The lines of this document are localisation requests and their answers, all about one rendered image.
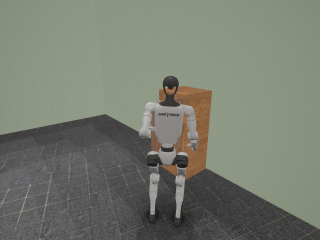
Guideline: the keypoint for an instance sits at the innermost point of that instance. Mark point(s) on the robot right shin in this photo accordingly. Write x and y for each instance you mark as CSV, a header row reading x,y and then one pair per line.
x,y
179,196

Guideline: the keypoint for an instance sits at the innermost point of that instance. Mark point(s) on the robot right forearm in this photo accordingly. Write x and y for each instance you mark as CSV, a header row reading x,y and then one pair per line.
x,y
194,143

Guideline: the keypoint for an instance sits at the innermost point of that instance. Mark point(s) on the robot left upper arm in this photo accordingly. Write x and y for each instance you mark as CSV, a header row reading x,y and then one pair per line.
x,y
147,118

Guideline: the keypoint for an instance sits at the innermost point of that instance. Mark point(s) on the robot left hand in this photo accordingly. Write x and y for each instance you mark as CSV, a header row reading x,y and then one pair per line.
x,y
151,128

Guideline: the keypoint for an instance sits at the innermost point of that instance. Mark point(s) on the robot right upper arm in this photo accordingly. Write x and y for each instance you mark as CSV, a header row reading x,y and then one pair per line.
x,y
191,122

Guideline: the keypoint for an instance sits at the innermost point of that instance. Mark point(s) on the cupboard door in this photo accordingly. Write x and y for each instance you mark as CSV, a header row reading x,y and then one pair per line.
x,y
155,145

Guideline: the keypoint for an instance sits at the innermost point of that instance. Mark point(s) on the robot left foot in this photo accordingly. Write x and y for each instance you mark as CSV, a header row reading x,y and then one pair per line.
x,y
152,217

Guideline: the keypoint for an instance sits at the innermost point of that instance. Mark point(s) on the robot right hand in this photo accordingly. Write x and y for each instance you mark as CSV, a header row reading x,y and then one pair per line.
x,y
193,148

